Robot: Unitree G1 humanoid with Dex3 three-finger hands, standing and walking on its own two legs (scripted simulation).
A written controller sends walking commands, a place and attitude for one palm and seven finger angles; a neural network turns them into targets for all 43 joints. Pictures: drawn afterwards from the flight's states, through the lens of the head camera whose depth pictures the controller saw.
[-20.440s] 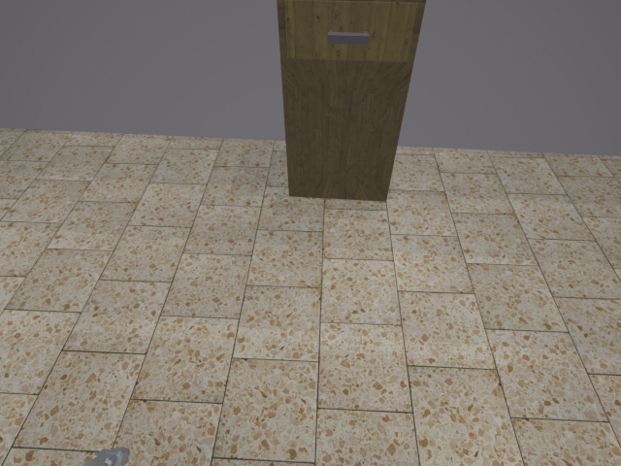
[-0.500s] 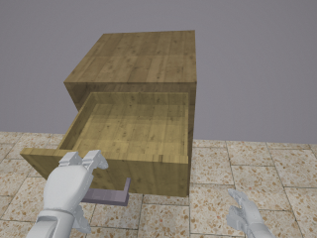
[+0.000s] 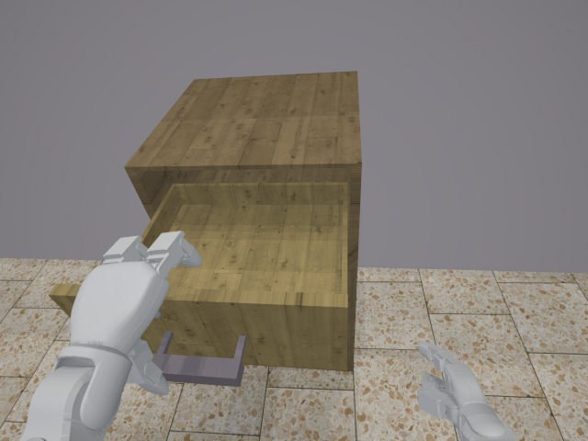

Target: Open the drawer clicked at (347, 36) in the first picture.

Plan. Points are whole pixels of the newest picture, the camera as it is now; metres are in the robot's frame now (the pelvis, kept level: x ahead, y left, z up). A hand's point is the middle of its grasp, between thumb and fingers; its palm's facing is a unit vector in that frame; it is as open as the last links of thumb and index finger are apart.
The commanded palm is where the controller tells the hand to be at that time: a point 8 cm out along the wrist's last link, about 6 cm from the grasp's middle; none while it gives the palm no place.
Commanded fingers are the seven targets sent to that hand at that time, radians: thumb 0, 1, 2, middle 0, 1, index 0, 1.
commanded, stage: lift the hand off the handle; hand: left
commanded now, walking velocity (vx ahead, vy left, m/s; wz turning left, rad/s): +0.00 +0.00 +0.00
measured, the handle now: (199, 354) +0.23 +0.19 +0.00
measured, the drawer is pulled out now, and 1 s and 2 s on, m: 0.30 0.30 0.30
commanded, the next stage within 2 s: draw the hand back to the body in 0.02 s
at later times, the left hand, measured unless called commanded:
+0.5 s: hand (136, 334) +0.19 +0.21 +0.14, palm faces +0.11 -0.13 -0.99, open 13.8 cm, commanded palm +0.15 +0.21 +0.20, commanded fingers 0.00 -0.50 0.30 -0.30 -1.20 -0.30 -1.20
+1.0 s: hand (131, 299) +0.20 +0.20 +0.18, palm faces +0.34 -0.88 -0.34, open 13.0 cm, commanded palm +0.15 +0.25 +0.19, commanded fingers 0.00 0.03 0.52 -0.26 -0.86 -0.26 -0.86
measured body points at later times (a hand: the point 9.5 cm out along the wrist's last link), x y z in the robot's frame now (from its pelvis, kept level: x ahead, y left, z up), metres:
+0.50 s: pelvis +0.00 -0.01 +0.00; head -0.02 -0.06 +0.45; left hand +0.18 +0.21 +0.19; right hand +0.24 -0.20 -0.08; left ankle +0.03 +0.11 -0.73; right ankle -0.03 -0.11 -0.73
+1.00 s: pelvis +0.02 +0.00 +0.00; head +0.01 -0.02 +0.45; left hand +0.18 +0.25 +0.19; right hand +0.22 -0.20 -0.07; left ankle +0.03 +0.11 -0.73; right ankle -0.03 -0.11 -0.73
